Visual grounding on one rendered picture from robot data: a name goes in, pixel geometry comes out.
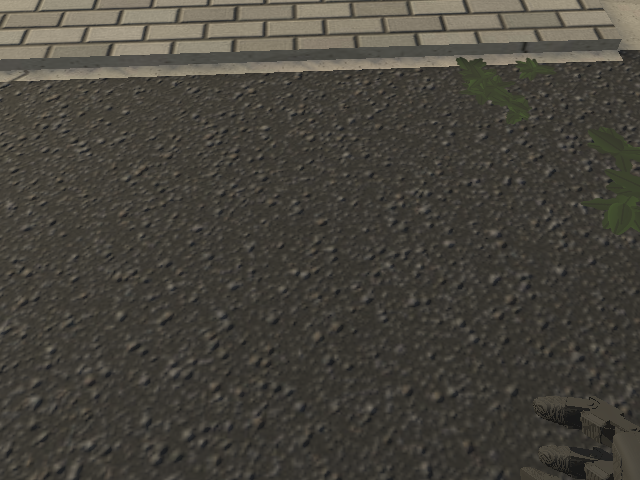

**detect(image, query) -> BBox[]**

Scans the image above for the right robot hand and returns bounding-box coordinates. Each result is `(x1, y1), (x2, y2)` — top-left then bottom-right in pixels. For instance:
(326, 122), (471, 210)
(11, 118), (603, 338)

(520, 396), (640, 480)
